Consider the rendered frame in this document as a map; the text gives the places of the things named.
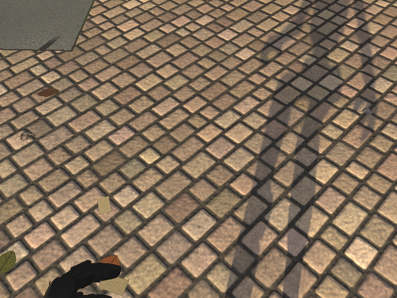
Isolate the left robot hand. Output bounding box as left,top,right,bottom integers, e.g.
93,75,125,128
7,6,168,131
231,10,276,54
43,260,121,298

